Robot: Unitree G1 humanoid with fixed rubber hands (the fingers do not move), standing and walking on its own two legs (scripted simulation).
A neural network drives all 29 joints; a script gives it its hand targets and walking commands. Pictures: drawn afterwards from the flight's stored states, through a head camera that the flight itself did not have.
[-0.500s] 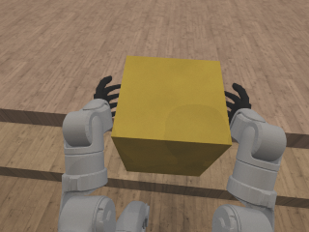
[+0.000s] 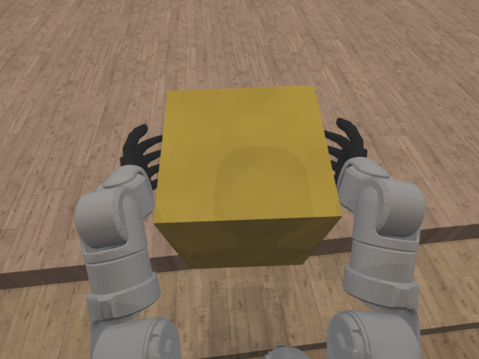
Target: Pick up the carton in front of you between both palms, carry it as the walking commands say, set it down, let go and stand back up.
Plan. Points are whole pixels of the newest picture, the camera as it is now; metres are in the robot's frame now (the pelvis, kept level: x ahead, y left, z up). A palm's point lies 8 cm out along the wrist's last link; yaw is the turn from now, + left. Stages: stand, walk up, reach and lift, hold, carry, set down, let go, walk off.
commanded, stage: carry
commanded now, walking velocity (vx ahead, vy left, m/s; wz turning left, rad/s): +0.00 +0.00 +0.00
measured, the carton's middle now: (243, 189) +0.38 -0.01 +0.09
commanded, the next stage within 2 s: none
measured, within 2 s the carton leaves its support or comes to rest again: neither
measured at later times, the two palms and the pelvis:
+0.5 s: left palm (137, 170) +0.38 +0.15 +0.14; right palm (336, 162) +0.39 -0.15 +0.14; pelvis +0.05 -0.01 +0.02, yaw +2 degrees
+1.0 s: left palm (131, 173) +0.38 +0.16 +0.14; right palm (331, 165) +0.39 -0.14 +0.14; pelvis +0.06 +0.00 +0.02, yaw +2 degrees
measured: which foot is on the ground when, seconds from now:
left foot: down 0.00-1.00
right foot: up 0.00-0.06, down 0.08-1.00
